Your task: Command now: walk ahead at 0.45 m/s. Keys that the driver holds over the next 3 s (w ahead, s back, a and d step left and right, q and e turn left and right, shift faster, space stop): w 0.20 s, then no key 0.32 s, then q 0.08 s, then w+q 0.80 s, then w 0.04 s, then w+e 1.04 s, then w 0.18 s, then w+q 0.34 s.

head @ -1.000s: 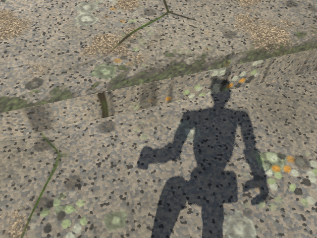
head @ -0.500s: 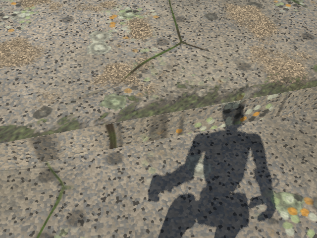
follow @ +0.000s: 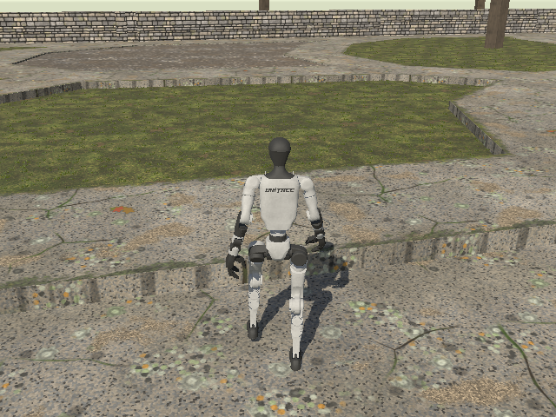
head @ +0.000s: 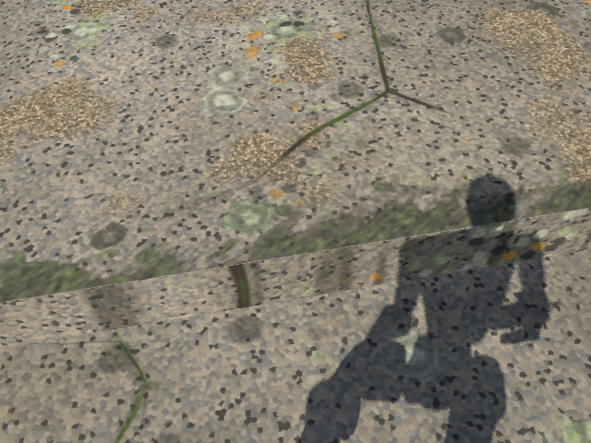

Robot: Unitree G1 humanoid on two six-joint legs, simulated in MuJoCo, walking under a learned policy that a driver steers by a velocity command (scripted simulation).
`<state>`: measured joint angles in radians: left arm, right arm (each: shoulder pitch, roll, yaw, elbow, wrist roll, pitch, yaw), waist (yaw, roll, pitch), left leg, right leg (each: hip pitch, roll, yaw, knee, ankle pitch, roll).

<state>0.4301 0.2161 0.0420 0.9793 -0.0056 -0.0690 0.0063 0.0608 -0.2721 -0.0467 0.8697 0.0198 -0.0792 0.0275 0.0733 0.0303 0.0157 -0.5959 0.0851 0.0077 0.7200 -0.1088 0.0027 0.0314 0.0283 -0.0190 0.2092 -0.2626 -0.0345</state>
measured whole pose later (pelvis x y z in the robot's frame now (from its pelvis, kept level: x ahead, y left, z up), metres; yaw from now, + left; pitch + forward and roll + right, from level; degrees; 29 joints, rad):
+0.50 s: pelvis +0.23 +0.06 +0.00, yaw +0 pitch -1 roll +1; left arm 0.16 0.23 0.03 0.96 0.03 -0.02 0.00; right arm 0.31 -0.22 -0.02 1.04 -0.02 -0.06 0.01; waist -0.03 -0.03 0.08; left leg -0.14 -0.06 0.07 0.32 -0.17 0.07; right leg -0.49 -0.05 -0.02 0.75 -0.21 -0.02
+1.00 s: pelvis +0.36 +0.08 +0.00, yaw +13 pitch +1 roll -2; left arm 0.31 0.26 0.07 1.02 0.03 -0.08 0.02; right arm 0.13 -0.25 -0.06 0.93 -0.03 0.01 0.07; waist 0.03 -0.01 0.01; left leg -0.44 0.07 0.06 0.68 -0.27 0.04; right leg -0.05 -0.04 -0.23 0.30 -0.24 0.01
